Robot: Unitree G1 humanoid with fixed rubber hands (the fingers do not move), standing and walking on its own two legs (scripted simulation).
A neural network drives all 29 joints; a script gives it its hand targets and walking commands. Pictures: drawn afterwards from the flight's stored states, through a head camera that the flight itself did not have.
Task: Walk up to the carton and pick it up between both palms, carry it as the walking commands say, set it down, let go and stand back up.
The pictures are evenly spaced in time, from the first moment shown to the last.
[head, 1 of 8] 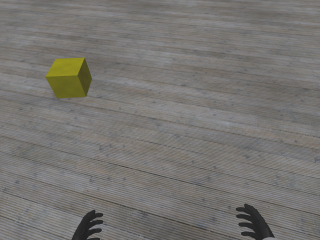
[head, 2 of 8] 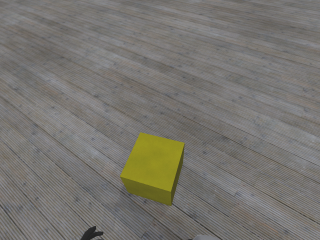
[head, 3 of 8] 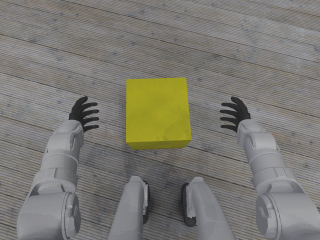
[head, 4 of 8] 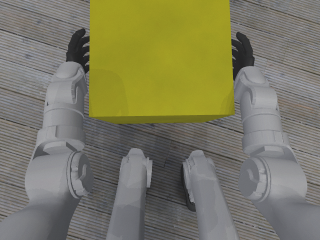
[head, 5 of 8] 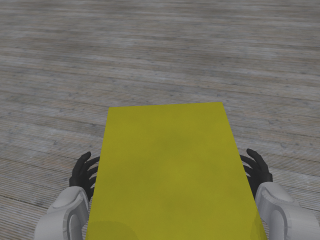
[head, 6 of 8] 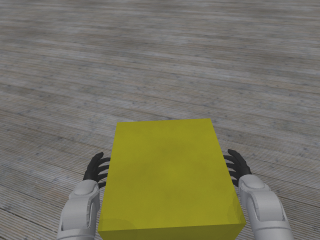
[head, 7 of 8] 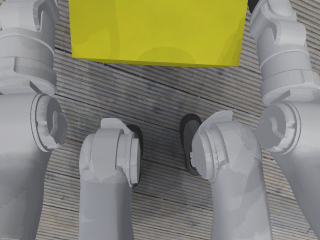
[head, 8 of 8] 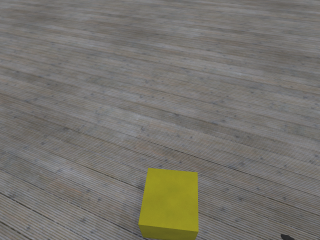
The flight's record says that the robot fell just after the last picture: no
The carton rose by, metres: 0.67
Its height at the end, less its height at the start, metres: +0.00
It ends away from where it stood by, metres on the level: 2.33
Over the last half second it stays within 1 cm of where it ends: yes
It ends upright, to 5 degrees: yes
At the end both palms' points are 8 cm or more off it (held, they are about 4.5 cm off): yes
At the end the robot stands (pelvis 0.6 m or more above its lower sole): yes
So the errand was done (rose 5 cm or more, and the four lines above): yes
